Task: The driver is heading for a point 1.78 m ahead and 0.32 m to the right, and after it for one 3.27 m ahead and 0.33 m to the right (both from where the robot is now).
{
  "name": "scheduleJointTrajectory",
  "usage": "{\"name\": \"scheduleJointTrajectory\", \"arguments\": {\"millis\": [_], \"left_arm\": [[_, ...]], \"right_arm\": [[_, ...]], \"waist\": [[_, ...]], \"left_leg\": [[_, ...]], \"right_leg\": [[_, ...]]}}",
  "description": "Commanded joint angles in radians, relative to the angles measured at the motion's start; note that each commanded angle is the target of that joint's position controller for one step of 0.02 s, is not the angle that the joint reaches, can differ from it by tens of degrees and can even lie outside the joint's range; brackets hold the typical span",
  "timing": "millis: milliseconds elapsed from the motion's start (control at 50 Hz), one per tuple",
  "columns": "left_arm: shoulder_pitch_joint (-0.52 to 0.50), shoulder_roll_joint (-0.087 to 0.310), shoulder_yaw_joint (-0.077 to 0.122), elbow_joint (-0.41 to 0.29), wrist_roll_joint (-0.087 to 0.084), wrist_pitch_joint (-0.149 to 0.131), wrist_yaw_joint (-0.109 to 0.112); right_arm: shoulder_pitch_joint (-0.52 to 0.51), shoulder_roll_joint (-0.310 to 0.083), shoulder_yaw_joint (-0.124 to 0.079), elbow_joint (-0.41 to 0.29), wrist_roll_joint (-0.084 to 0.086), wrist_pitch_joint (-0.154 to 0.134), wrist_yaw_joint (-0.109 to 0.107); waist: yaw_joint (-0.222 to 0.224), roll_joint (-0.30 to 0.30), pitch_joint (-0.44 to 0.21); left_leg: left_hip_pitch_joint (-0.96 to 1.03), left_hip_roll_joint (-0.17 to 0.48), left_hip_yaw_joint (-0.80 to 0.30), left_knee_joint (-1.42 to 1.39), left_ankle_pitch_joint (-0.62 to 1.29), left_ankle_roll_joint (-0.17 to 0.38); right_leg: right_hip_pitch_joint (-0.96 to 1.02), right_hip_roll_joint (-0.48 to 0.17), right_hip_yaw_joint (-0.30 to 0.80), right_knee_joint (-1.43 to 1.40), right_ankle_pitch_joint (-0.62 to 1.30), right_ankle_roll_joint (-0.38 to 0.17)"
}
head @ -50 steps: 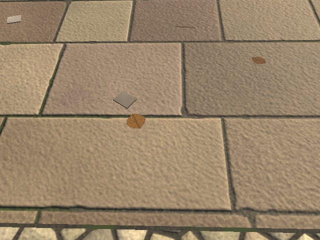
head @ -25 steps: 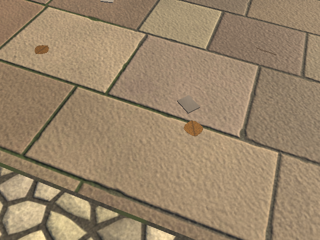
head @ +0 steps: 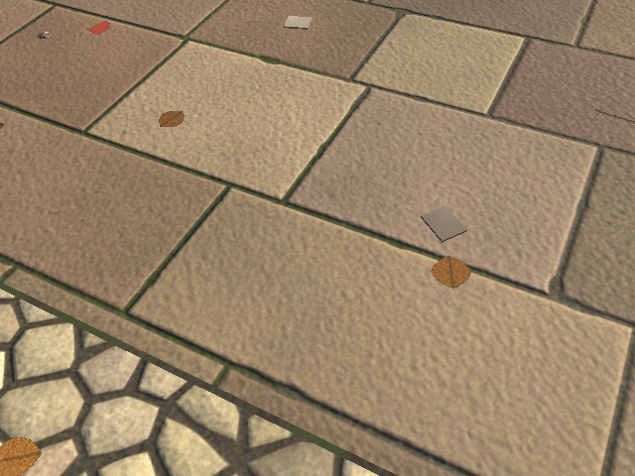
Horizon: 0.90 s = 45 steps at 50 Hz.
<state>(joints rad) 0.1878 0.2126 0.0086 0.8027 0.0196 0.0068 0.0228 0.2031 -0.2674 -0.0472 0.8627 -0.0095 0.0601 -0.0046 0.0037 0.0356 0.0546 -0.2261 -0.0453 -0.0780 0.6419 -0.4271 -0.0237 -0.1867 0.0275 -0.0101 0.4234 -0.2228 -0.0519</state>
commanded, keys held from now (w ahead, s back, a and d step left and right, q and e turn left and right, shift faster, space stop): w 0.94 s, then w+e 0.06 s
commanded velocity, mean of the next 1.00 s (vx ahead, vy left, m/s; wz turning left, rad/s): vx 0.40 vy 0.00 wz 0.02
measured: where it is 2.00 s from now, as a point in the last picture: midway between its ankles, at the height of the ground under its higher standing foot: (401, 301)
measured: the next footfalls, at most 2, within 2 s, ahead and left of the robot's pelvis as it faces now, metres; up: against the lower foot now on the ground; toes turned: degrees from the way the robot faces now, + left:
left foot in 0.08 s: +0.00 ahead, +0.11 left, +0.00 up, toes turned -3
right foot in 0.42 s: +0.22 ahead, -0.13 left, +0.00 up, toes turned -3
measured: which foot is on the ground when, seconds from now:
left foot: up 0.00-0.06, down 0.08-0.44, up 0.46-0.92, down 0.94-1.00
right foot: down 0.00-0.10, up 0.12-0.40, down 0.42-0.94, up 0.96-1.00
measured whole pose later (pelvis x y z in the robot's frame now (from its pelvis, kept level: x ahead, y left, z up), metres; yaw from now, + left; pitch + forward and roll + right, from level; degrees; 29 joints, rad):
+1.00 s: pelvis +0.41 -0.03 -0.02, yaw -1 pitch +0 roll +0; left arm 0.42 0.21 0.03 1.01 0.00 -0.06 0.00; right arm 0.04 -0.22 -0.04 0.86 -0.04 -0.07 0.02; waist 0.04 -0.01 0.08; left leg -0.43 -0.03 0.11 0.57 -0.14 0.10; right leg -0.12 0.03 -0.01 0.97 -0.43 -0.07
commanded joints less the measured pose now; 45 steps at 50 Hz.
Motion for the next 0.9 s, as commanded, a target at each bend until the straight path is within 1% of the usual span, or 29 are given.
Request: {"name": "scheduleJointTrajectory", "arguments": {"millis": [20,40,60,80,100,120,140,160,200,240,300,360,380,400,420,440,460,480,500,520,540,560,600,700,740,800,860,880,900], "left_arm": [[0.059,0.196,0.057,-0.003,0.003,0.009,-0.005],[0.063,0.202,0.063,0.005,-0.001,0.018,-0.008],[0.058,0.189,0.064,0.007,-0.002,0.022,-0.01],[0.025,0.166,0.06,-0.005,-0.003,0.018,-0.012],[-0.057,0.131,0.049,-0.045,-0.014,0.008,-0.019],[-0.139,0.112,0.044,-0.077,-0.009,-0.005,-0.026],[-0.179,0.131,0.05,-0.097,0.005,-0.017,-0.028],[-0.162,0.152,0.059,-0.091,0.005,-0.026,-0.031],[-0.098,0.156,0.065,-0.065,0.01,-0.039,-0.048],[-0.102,0.137,0.062,-0.059,0.012,-0.043,-0.063],[-0.155,0.108,0.053,-0.085,0.01,-0.038,-0.076],[-0.115,0.119,0.059,-0.081,0.004,-0.035,-0.069],[-0.048,0.125,0.065,-0.058,0.005,-0.036,-0.062],[0.054,0.147,0.078,-0.019,0.009,-0.042,-0.051],[0.206,0.193,0.097,0.027,0.018,-0.054,-0.036],[0.367,0.323,0.123,0.045,0.035,-0.063,-0.025],[0.356,0.318,0.117,0.067,0.013,-0.058,-0.029],[0.217,0.263,0.102,0.036,0.005,-0.055,-0.033],[0.125,0.194,0.084,0.013,0.002,-0.061,-0.04],[0.09,0.164,0.074,0.01,0.003,-0.068,-0.042],[0.088,0.139,0.064,0.019,0.001,-0.078,-0.04],[0.105,0.137,0.062,0.032,0.002,-0.087,-0.038],[0.162,0.132,0.059,0.065,-0.004,-0.101,-0.037],[0.255,0.115,0.049,0.119,-0.01,-0.105,-0.033],[0.274,0.115,0.046,0.134,-0.009,-0.108,-0.031],[0.305,0.126,0.046,0.159,-0.007,-0.108,-0.024],[0.298,0.137,0.046,0.178,-0.001,-0.102,-0.016],[0.285,0.146,0.048,0.18,0.002,-0.1,-0.013],[0.276,0.156,0.051,0.183,0.007,-0.095,-0.012]], "right_arm": [[0.024,-0.061,-0.005,-0.018,-0.008,-0.016,-0.009],[0.037,-0.06,-0.004,-0.006,-0.016,-0.025,-0.01],[0.049,-0.062,-0.003,0.004,-0.022,-0.037,-0.011],[0.096,-0.073,-0.003,0.02,-0.028,-0.05,-0.013],[0.153,-0.131,-0.016,0.038,-0.027,-0.059,-0.016],[0.226,-0.168,-0.029,0.067,-0.013,-0.069,-0.015],[0.228,-0.18,-0.034,0.077,-0.02,-0.078,-0.014],[0.206,-0.157,-0.03,0.076,-0.025,-0.087,-0.014],[0.16,-0.135,-0.026,0.069,-0.016,-0.104,-0.013],[0.155,-0.117,-0.022,0.078,-0.014,-0.12,-0.008],[0.18,-0.122,-0.023,0.101,-0.013,-0.13,-0.003],[0.172,-0.153,-0.031,0.109,-0.01,-0.132,0.003],[0.158,-0.161,-0.033,0.11,-0.007,-0.13,0.003],[0.16,-0.157,-0.031,0.113,-0.008,-0.131,0.004],[0.157,-0.136,-0.023,0.11,-0.011,-0.134,0.006],[0.167,-0.039,0.003,0.06,0.006,-0.137,0.011],[0.166,-0.081,-0.011,0.06,-0.01,-0.135,0.011],[0.139,-0.101,-0.018,0.055,-0.015,-0.131,0.016],[0.111,-0.1,-0.017,0.057,-0.015,-0.133,0.028],[0.107,-0.075,-0.014,0.06,-0.012,-0.132,0.035],[0.116,-0.062,-0.011,0.068,-0.023,-0.124,0.038],[0.126,-0.051,-0.007,0.076,-0.03,-0.116,0.042],[0.082,-0.045,-0.006,0.062,-0.029,-0.107,0.048],[-0.135,-0.022,0.006,-0.012,-0.03,-0.102,0.056],[-0.21,-0.004,0.017,-0.039,-0.025,-0.106,0.058],[-0.278,-0.007,0.021,-0.067,-0.02,-0.107,0.055],[-0.265,-0.027,0.013,-0.076,-0.02,-0.114,0.045],[-0.219,-0.038,0.007,-0.064,-0.02,-0.117,0.039],[-0.126,-0.056,-0.003,-0.037,-0.02,-0.122,0.031]], "waist": [[0.018,-0.201,-0.063],[0.008,-0.187,-0.032],[-0.002,-0.163,-0.006],[-0.032,-0.12,0.008],[-0.069,0.027,0.034],[-0.112,0.143,0.067],[-0.12,0.165,0.141],[-0.094,0.115,0.153],[-0.048,0.085,0.113],[-0.042,0.087,0.072],[-0.051,0.102,0.07],[-0.023,0.098,0.068],[0.015,0.075,0.056],[0.059,0.031,0.015],[0.126,-0.054,-0.067],[0.168,-0.316,-0.19],[0.125,-0.302,-0.179],[0.054,-0.186,-0.045],[0.025,-0.101,0.013],[-0.001,-0.09,0.028],[-0.017,-0.099,0.028],[-0.02,-0.117,0.009],[-0.021,-0.106,0.016],[0.014,-0.083,0.058],[0.028,-0.092,0.062],[0.041,-0.097,0.067],[0.018,-0.098,0.053],[-0.005,-0.108,0.024],[-0.043,-0.117,-0.031]], "left_leg": [[0.028,-0.032,0.104,-0.182,0.042,0.02],[0.078,-0.033,0.12,-0.251,0.074,0.042],[0.149,-0.016,0.095,-0.273,0.07,0.07],[0.233,0.035,0.025,-0.285,0.015,0.108],[0.257,0.131,-0.156,-0.348,-0.159,0.173],[0.267,0.267,-0.374,-0.49,-0.334,0.244],[0.238,0.373,-0.483,-0.559,-0.31,0.294],[0.235,0.379,-0.472,-0.567,-0.242,0.307],[0.284,0.32,-0.356,-0.559,-0.095,0.277],[0.273,0.257,-0.228,-0.539,0.076,0.248],[0.188,0.241,-0.148,-0.522,0.171,0.229],[0.083,0.259,-0.119,-0.48,0.243,0.208],[0.038,0.251,-0.098,-0.427,0.297,0.192],[-0.008,0.218,-0.062,-0.301,0.415,0.174],[-0.079,0.151,0.011,-0.06,0.473,0.148],[-0.294,0.021,0.117,0.333,0.183,0.086],[-0.392,-0.036,0.01,0.503,-0.086,0.1],[-0.442,0.047,-0.018,0.571,-0.019,0.129],[-0.423,0.091,-0.003,0.544,0.074,0.135],[-0.386,0.121,0.012,0.493,0.124,0.132],[-0.351,0.137,0.023,0.458,0.156,0.123],[-0.326,0.137,0.041,0.455,0.184,0.112],[-0.368,0.143,0.062,0.432,0.225,0.093],[-0.482,0.144,0.115,0.222,0.353,0.048],[-0.432,0.123,0.142,0.099,0.412,0.046],[-0.374,0.097,0.164,-0.018,0.44,0.066],[-0.317,0.069,0.167,-0.078,0.375,0.111],[-0.252,0.042,0.176,-0.092,0.329,0.129],[-0.148,0.009,0.184,-0.11,0.285,0.149]], "right_leg": [[0.081,-0.194,0.234,-0.141,-0.072,-0.124],[0.021,-0.185,0.248,-0.156,-0.255,-0.116],[-0.069,-0.175,0.256,-0.16,-0.378,-0.102],[-0.182,-0.158,0.243,-0.119,-0.431,-0.086],[-0.323,-0.074,0.143,-0.012,-0.399,-0.048],[-0.415,0.023,0.004,0.201,-0.277,-0.018],[-0.489,0.001,-0.019,0.322,-0.248,-0.016],[-0.519,-0.033,0.017,0.407,-0.237,-0.018],[-0.521,-0.067,0.027,0.449,-0.183,-0.012],[-0.457,-0.065,-0.011,0.415,-0.122,0.004],[-0.342,-0.064,-0.043,0.299,-0.065,0.017],[-0.152,-0.04,-0.075,0.182,-0.019,0.001],[-0.04,-0.018,-0.092,0.133,0.015,-0.005],[0.106,0.012,-0.099,0.107,0.005,-0.014],[0.282,-0.037,-0.028,0.06,-0.063,-0.039],[0.455,-0.338,0.428,-0.129,-0.399,-0.128],[0.362,-0.419,0.75,-0.296,-0.534,-0.177],[0.247,-0.409,0.634,-0.28,-0.579,-0.173],[0.148,-0.361,0.512,-0.278,-0.449,-0.16],[0.094,-0.309,0.4,-0.289,-0.306,-0.138],[0.068,-0.266,0.317,-0.299,-0.185,-0.119],[0.063,-0.254,0.266,-0.298,-0.077,-0.123],[0.087,-0.242,0.205,-0.309,0.069,-0.139],[0.144,-0.213,0.098,-0.324,0.27,-0.151],[0.134,-0.199,0.061,-0.317,0.345,-0.143],[0.175,-0.218,0.048,-0.307,0.428,-0.137],[0.267,-0.248,0.039,-0.233,0.626,-0.124],[0.291,-0.248,0.028,-0.164,0.775,-0.112],[0.306,-0.24,0.017,-0.042,0.9,-0.099]]}}
Keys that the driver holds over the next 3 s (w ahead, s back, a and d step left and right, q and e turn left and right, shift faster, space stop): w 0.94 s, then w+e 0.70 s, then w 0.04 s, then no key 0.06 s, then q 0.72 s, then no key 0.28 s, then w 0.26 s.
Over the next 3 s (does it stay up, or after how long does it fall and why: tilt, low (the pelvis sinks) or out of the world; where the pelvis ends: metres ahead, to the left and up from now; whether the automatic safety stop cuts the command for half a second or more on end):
stays up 0.99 -0.18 0.00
